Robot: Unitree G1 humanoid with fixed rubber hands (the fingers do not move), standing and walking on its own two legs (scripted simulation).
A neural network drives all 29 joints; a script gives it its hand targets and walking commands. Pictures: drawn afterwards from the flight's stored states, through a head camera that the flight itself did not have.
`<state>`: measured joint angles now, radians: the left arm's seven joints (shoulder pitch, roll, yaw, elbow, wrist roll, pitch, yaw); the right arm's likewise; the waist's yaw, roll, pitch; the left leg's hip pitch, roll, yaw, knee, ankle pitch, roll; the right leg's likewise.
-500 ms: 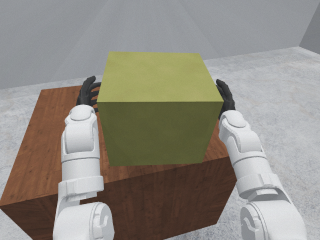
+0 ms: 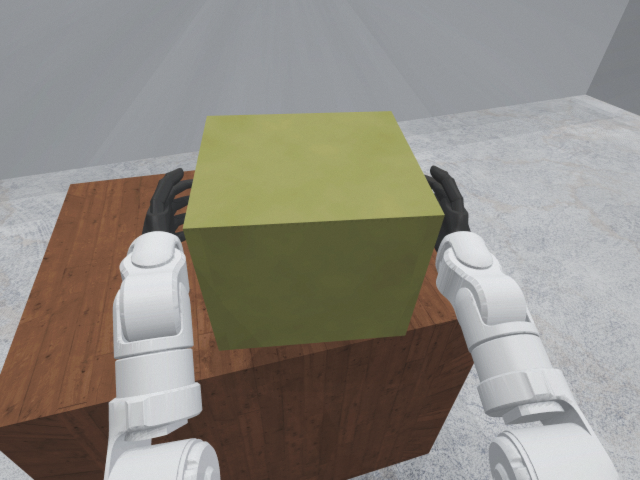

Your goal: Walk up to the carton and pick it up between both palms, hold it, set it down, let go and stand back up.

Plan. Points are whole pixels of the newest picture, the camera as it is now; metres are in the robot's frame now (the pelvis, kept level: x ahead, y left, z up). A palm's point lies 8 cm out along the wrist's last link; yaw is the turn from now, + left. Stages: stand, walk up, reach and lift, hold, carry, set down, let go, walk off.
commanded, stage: hold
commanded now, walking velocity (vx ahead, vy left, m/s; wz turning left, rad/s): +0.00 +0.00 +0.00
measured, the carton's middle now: (307, 227) +0.40 +0.01 +0.16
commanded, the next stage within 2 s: none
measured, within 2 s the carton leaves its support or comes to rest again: neither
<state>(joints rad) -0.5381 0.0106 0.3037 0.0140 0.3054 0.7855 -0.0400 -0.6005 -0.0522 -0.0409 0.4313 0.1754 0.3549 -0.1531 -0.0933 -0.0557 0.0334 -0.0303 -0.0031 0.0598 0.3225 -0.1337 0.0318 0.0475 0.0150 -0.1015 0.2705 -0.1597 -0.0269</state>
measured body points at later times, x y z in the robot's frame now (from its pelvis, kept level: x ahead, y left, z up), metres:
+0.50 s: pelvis -0.01 -0.01 +0.00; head -0.06 +0.02 +0.45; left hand +0.36 +0.18 +0.20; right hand +0.36 -0.16 +0.19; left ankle +0.04 +0.09 -0.75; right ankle +0.01 -0.10 -0.75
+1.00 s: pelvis -0.01 +0.00 +0.00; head -0.06 +0.02 +0.45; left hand +0.36 +0.18 +0.20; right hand +0.36 -0.16 +0.18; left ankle +0.04 +0.09 -0.75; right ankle +0.01 -0.10 -0.75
